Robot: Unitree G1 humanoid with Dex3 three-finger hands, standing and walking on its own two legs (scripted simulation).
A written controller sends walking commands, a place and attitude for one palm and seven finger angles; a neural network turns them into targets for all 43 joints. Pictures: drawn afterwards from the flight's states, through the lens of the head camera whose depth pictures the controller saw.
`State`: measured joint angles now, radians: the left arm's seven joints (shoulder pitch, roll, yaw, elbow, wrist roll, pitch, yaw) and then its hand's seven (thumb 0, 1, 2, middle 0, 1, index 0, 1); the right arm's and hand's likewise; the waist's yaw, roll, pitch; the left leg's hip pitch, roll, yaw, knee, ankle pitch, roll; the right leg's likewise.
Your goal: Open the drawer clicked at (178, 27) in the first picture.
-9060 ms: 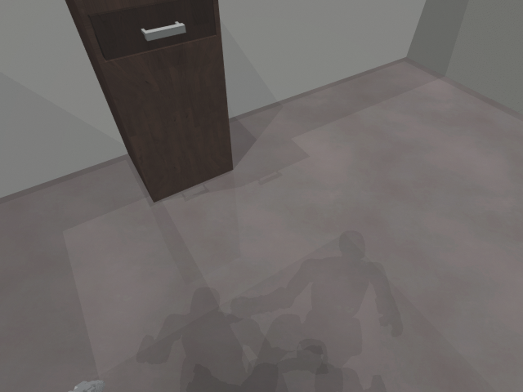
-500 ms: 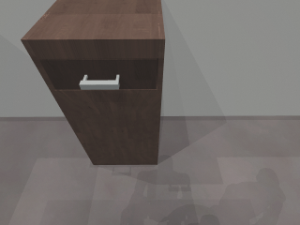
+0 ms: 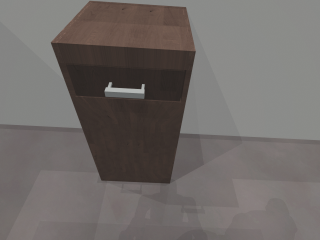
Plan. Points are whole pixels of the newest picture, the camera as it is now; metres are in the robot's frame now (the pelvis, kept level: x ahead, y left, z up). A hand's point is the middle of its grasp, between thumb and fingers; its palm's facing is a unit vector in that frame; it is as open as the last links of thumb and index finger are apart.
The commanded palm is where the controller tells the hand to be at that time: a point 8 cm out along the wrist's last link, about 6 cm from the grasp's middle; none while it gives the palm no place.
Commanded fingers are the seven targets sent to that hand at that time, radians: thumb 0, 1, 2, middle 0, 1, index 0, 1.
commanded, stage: shuffle to correct the standing spot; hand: left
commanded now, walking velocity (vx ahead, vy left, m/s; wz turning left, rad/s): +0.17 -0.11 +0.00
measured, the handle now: (125, 89) +0.60 +0.17 +0.04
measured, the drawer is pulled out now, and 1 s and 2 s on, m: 0.00 0.00 0.00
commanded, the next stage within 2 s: come to a stop and stand still in 0.38 s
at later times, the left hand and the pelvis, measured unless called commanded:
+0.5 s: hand out of the picture -0.02 +0.12 -0.19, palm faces +0.07 -0.99 -0.10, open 7.4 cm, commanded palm none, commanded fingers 0.00 0.90 0.90 -0.20 -0.30 -0.20 -0.30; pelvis +0.05 -0.02 -0.01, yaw +0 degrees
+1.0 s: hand out of the picture +0.12 +0.13 -0.18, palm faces +0.08 -0.98 -0.20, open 7.3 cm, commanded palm none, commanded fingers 0.00 0.90 0.90 -0.20 -0.30 -0.20 -0.30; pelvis +0.06 -0.06 -0.01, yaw +1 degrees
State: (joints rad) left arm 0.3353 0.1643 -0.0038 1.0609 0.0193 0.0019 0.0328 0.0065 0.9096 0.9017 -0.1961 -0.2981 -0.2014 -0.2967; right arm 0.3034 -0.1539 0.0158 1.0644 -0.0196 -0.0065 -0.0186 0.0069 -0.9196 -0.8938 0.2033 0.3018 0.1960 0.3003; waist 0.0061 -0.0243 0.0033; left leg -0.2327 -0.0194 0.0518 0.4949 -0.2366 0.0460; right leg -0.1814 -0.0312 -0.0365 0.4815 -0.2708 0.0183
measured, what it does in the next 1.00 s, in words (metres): steps on the spot: right foot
